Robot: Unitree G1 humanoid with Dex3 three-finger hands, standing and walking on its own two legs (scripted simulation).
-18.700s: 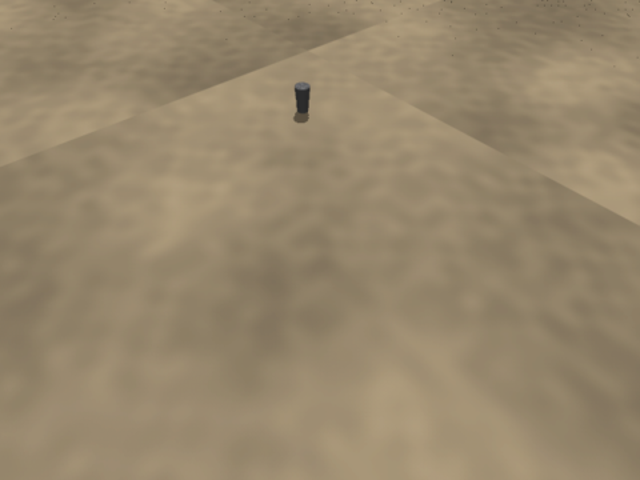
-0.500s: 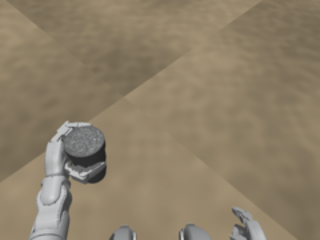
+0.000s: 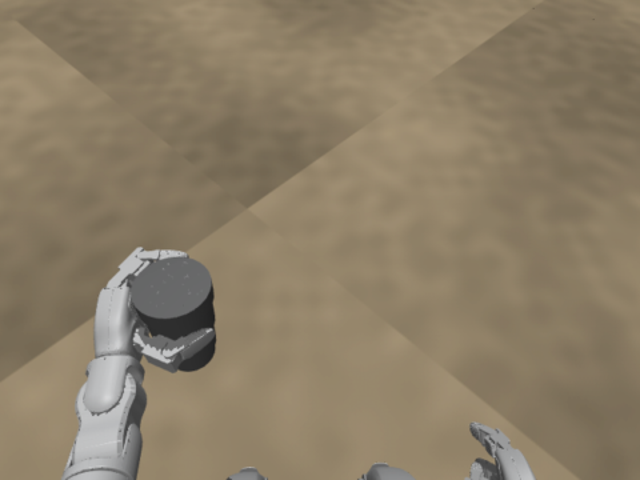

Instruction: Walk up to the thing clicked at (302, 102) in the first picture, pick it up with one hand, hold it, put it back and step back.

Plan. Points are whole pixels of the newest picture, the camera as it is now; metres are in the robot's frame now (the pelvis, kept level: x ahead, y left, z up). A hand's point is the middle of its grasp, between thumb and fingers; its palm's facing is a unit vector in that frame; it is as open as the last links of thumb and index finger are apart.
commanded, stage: hold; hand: left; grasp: from the side
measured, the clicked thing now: (183, 321) +0.32 +0.17 +0.00
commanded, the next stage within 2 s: none
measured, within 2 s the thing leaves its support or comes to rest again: neither
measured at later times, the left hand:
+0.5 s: hand (168, 302) +0.32 +0.18 +0.05, palm faces +0.10 -0.99 -0.02, open 11.4 cm
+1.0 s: hand (168, 306) +0.32 +0.17 +0.05, palm faces +0.11 -0.99 -0.02, open 11.4 cm
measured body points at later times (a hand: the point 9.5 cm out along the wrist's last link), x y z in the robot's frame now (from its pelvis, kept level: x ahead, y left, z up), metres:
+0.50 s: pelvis +0.00 +0.00 +0.01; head +0.04 +0.01 +0.46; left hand +0.31 +0.23 +0.05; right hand +0.13 -0.24 -0.10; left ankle +0.00 +0.13 -0.69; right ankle +0.01 -0.13 -0.69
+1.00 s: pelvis +0.00 +0.00 +0.01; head +0.03 +0.01 +0.46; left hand +0.30 +0.23 +0.05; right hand +0.13 -0.24 -0.10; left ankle +0.00 +0.13 -0.69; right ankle +0.01 -0.13 -0.69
